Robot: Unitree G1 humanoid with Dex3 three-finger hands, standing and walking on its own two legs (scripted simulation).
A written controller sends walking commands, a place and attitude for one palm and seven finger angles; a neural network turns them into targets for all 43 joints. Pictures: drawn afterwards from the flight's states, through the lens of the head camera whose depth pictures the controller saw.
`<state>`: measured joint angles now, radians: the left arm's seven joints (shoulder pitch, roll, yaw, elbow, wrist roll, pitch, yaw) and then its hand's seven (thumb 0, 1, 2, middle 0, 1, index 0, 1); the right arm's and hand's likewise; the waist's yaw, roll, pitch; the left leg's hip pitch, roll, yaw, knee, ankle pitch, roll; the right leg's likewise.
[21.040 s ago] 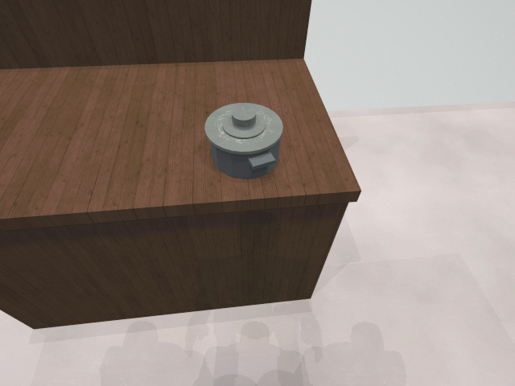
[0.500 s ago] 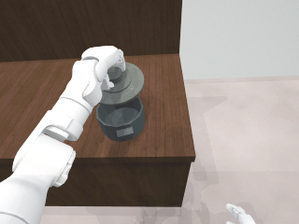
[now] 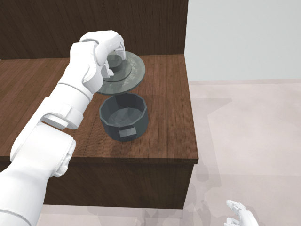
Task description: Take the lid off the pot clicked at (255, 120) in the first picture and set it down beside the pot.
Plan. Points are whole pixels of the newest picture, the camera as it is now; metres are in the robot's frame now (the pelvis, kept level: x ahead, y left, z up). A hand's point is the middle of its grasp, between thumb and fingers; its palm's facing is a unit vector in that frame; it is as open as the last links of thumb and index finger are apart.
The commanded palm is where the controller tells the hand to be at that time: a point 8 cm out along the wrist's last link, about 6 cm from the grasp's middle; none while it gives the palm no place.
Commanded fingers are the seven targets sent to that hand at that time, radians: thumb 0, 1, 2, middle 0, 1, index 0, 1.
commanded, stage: lift the lid straight up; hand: left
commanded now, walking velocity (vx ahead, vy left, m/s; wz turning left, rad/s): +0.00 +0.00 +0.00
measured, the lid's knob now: (113, 63) +0.49 +0.11 +0.20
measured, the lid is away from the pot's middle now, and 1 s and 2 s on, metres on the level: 0.01 0.10 0.21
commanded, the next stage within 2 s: move the lid sideways beside the pot in 0.14 s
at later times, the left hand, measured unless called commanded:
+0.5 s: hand (94, 63) +0.46 +0.15 +0.22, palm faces -0.20 -0.05 -0.98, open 8.6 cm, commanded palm +0.43 +0.17 +0.29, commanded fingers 0.00 0.56 1.11 -0.89 -1.03 -0.73 -0.93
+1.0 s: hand (65, 70) +0.44 +0.22 +0.22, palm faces -0.22 -0.04 -0.98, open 8.6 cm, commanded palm +0.42 +0.22 +0.29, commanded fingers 0.00 0.56 1.11 -0.89 -1.03 -0.73 -0.93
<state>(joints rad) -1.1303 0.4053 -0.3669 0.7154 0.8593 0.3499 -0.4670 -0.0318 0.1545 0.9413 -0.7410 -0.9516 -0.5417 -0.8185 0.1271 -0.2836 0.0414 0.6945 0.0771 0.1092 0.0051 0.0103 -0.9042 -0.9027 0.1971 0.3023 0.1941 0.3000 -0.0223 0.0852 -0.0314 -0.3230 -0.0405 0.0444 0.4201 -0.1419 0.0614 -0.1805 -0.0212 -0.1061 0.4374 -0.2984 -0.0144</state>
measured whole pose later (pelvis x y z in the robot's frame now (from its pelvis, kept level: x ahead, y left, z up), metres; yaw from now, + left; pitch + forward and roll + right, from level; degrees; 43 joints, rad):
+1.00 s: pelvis -0.01 +0.02 +0.00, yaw +0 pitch +3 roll -1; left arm -1.06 0.59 -0.25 0.68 0.88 0.22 -0.52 -0.04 0.16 0.94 -0.75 -0.95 -0.54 -0.82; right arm 0.15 -0.29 0.04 0.66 0.09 0.12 0.00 0.01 -0.90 -0.90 0.20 0.30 0.19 0.30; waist -0.03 0.07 -0.01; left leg -0.35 -0.05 0.05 0.42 -0.12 0.09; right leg -0.19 -0.03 -0.10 0.41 -0.26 0.01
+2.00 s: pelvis -0.01 +0.02 +0.00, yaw +0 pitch +5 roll -2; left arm -1.07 0.81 -0.11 0.80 0.92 0.04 -0.57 -0.04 0.16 0.94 -0.75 -0.96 -0.53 -0.82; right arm 0.20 -0.31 0.03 0.66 0.10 0.16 -0.03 0.01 -0.90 -0.90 0.20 0.30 0.20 0.30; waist -0.04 0.06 0.01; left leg -0.40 -0.04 0.04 0.44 -0.13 0.09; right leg -0.22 -0.01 -0.11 0.38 -0.25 0.01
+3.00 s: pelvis +0.00 +0.04 +0.00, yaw +0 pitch +8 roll -3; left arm -1.06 0.84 -0.07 0.92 0.93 -0.06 -0.54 -0.04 0.17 0.94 -0.75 -0.96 -0.53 -0.81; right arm 0.26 -0.30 0.02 0.67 0.09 0.16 -0.03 0.01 -0.90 -0.90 0.20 0.30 0.20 0.30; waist -0.06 0.04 0.00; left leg -0.46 -0.05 0.05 0.48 -0.15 0.11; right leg -0.27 -0.02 -0.09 0.39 -0.25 0.01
